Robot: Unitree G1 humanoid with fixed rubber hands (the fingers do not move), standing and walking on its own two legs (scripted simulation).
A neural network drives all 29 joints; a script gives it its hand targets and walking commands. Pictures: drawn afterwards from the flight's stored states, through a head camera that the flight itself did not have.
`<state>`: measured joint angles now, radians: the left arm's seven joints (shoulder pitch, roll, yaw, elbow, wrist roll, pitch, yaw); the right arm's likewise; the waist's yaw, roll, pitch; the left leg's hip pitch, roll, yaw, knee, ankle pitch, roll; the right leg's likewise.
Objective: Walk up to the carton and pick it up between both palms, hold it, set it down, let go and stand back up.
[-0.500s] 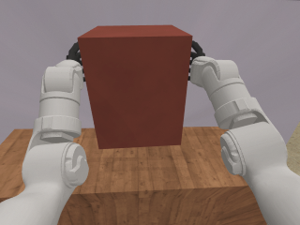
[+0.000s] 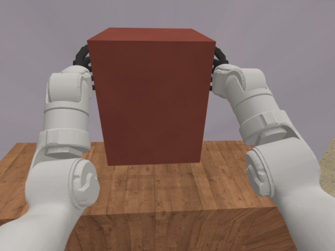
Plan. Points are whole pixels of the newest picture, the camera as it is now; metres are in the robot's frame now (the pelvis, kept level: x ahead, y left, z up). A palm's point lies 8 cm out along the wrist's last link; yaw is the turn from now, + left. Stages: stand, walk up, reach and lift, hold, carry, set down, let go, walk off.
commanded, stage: hold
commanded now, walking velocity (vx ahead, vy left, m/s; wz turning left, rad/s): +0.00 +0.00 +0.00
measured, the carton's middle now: (152, 92) +0.38 +0.00 +0.29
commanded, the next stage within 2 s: none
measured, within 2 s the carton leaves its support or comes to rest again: neither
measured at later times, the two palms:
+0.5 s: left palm (85, 77) +0.38 +0.14 +0.33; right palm (222, 78) +0.36 -0.15 +0.34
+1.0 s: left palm (83, 79) +0.38 +0.14 +0.33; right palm (221, 77) +0.36 -0.15 +0.34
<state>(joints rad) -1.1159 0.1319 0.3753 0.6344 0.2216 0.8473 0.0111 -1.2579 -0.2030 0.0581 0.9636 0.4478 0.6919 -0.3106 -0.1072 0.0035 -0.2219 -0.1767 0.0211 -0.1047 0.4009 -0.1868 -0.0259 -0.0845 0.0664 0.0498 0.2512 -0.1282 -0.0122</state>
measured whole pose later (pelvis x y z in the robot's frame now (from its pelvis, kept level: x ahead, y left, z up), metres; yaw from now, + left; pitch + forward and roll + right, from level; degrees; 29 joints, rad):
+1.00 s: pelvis +0.00 +0.00 +0.00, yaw +0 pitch -3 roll -2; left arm -1.10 0.12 0.37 0.63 0.24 0.85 0.01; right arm -1.25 -0.20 0.05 0.98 0.45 0.70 -0.31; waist -0.12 0.00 -0.22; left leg -0.17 0.02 -0.10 0.41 -0.19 -0.02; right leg -0.07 0.06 0.05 0.25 -0.13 -0.01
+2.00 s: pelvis +0.00 +0.00 +0.00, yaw +1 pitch -3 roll -2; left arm -1.11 0.14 0.36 0.66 0.22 0.83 0.00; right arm -1.25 -0.20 0.04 0.96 0.43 0.70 -0.31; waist -0.12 -0.01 -0.22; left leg -0.18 0.02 -0.12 0.41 -0.18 -0.03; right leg -0.08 0.07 0.04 0.25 -0.13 -0.02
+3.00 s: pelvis +0.00 +0.00 +0.00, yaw +0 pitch -3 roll -2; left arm -1.13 0.13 0.40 0.67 0.24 0.85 0.00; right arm -1.25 -0.19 0.03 0.98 0.44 0.71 -0.32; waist -0.12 -0.01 -0.23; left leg -0.17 0.02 -0.10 0.41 -0.19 -0.03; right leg -0.07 0.07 0.05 0.25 -0.13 -0.02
